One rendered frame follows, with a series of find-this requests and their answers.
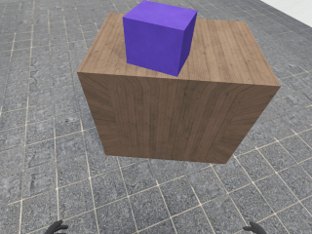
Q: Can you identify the robot left hand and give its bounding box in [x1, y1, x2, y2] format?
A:
[44, 219, 69, 234]

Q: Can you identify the carton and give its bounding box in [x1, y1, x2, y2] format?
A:
[122, 0, 198, 77]

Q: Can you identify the robot right hand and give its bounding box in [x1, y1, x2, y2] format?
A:
[243, 221, 267, 234]

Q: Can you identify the pedestal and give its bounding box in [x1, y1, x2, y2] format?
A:
[77, 13, 281, 165]

